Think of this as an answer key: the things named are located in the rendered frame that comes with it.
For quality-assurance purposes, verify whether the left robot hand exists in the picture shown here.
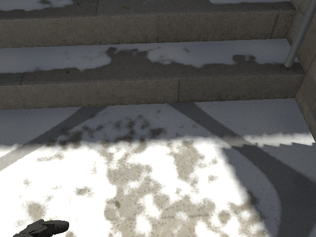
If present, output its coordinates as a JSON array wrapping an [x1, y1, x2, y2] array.
[[13, 219, 69, 237]]

